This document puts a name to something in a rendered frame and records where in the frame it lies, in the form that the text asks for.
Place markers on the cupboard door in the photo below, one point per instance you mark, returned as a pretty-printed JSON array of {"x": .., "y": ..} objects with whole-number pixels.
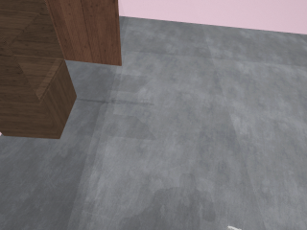
[{"x": 87, "y": 30}]

